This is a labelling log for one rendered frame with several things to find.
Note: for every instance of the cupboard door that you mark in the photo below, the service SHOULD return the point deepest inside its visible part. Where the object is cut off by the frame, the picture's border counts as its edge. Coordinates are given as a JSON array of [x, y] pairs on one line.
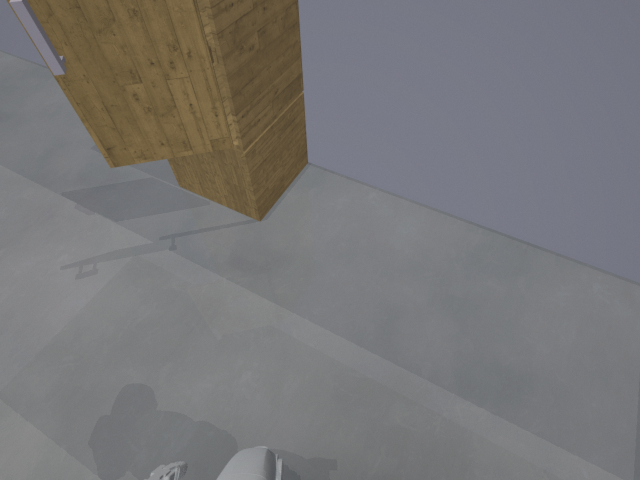
[[139, 76]]

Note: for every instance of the left robot thigh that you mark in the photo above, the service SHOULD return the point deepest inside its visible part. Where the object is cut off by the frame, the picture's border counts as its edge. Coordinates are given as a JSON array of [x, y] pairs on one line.
[[253, 464]]

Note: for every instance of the handle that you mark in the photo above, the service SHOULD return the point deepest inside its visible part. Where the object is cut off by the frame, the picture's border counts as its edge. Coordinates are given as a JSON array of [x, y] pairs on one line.
[[39, 36]]

